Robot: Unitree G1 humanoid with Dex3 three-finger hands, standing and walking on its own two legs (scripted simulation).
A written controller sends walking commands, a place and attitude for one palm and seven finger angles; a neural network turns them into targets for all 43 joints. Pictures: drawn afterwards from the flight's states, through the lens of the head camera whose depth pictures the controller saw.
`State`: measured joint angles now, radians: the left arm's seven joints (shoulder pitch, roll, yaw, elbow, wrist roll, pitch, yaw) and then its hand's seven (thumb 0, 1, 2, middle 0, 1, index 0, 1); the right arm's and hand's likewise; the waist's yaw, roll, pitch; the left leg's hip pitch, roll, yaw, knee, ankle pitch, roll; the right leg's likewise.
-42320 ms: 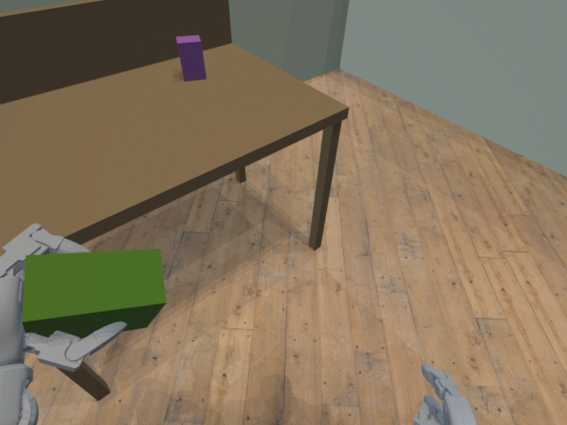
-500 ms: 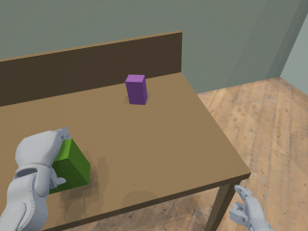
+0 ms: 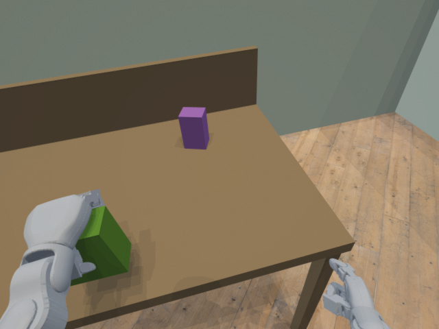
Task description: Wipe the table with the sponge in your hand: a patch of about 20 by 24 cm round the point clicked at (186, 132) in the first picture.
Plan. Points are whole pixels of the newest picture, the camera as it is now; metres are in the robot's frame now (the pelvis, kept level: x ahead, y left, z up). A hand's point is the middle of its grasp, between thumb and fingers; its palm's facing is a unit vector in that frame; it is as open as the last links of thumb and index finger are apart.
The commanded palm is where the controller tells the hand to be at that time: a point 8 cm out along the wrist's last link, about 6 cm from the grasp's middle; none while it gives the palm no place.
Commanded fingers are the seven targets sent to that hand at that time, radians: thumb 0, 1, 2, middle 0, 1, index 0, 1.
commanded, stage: bring the sponge back beside the body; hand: left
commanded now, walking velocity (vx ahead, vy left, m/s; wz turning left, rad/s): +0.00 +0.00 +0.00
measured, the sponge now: (91, 253) +0.20 +0.28 +0.06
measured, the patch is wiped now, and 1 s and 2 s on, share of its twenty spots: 1.00 1.00 1.00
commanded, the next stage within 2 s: step back with the hand held close in 0.68 s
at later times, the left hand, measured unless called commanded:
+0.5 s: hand (76, 244) +0.19 +0.28 +0.11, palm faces +0.08 -0.11 -0.99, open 10.2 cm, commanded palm +0.16 +0.28 +0.18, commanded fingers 0.00 0.10 1.30 -1.20 -1.60 -1.20 -1.60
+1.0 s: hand (102, 219) +0.21 +0.23 +0.15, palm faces +0.31 -0.86 -0.41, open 10.2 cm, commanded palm +0.16 +0.28 +0.17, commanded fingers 0.00 0.10 1.30 -1.20 -1.60 -1.20 -1.60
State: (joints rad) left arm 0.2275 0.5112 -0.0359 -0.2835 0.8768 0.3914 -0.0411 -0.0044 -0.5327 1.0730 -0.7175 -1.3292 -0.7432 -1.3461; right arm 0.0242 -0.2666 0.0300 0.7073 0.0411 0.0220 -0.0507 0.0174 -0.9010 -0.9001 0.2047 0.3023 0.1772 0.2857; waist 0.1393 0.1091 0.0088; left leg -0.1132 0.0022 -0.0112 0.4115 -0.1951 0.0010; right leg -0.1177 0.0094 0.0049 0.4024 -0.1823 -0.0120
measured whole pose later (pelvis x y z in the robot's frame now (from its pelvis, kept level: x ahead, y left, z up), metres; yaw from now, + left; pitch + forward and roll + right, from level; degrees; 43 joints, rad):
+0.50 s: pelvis +0.00 +0.00 +0.00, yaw +0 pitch -7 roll +0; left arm 0.29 0.51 -0.03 -0.33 0.88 0.40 -0.02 0.00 -0.53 1.07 -0.72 -1.33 -0.74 -1.35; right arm 0.03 -0.26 0.03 0.71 0.04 0.02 -0.05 0.02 -0.90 -0.90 0.20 0.30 0.18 0.29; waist 0.14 0.11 0.01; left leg -0.10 0.01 -0.01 0.42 -0.20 0.00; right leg -0.11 0.01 0.01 0.40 -0.18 -0.01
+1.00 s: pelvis +0.00 +0.00 -0.01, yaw -1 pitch -1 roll -1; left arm 0.42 0.39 0.26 -0.51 -0.03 0.01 0.08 -0.01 -0.53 1.07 -0.72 -1.33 -0.74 -1.35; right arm 0.17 -0.23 0.06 0.53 0.02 -0.03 -0.08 0.01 -0.90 -0.90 0.21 0.30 0.20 0.29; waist 0.05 0.02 -0.01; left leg -0.28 0.01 -0.03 0.55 -0.25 0.00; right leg -0.27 0.03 0.01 0.50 -0.21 -0.01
